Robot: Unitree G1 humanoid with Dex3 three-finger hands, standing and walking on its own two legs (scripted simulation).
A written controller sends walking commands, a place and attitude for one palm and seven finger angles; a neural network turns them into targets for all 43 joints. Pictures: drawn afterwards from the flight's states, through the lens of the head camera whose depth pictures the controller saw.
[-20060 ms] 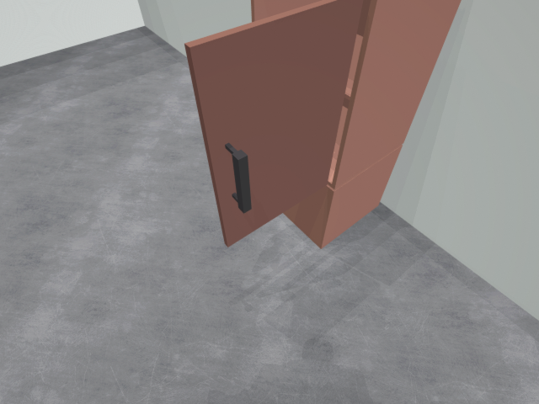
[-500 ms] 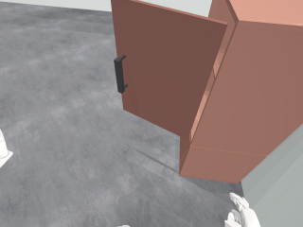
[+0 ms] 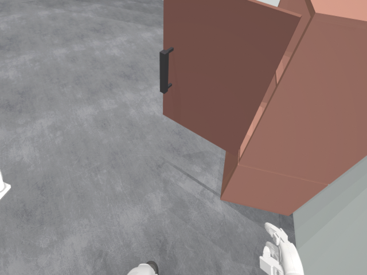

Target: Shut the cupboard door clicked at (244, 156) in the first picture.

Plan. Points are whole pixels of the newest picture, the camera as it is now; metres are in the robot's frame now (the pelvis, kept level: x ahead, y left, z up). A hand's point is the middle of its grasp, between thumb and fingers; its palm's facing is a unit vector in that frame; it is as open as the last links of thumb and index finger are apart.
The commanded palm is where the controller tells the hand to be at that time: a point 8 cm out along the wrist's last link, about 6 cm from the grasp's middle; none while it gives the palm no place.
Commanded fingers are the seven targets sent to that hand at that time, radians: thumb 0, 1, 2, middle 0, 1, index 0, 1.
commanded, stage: step back with the hand held close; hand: left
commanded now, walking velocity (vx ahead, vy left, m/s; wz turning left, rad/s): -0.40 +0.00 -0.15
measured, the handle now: (167, 70) +0.81 +0.15 -0.04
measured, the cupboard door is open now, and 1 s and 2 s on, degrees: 67 67 67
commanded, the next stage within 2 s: stop stepping back and stand still in 0.04 s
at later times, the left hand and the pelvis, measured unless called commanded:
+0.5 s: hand out of the picture +0.17 +0.32 +0.16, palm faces +0.44 -0.85 -0.28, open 7.5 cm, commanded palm +0.09 +0.34 +0.19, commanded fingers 0.00 0.90 0.90 -0.20 -0.30 -0.20 -0.30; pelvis -0.07 +0.05 +0.01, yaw -4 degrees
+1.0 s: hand out of the picture +0.15 +0.33 +0.16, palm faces +0.40 -0.87 -0.27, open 7.5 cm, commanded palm +0.09 +0.38 +0.19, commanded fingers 0.00 0.90 0.90 -0.20 -0.30 -0.20 -0.30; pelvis -0.07 +0.09 +0.00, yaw -5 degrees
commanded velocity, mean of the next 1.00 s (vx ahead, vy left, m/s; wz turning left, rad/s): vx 0.05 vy -0.07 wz -0.01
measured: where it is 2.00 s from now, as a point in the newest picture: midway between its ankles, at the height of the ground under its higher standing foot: outside the picture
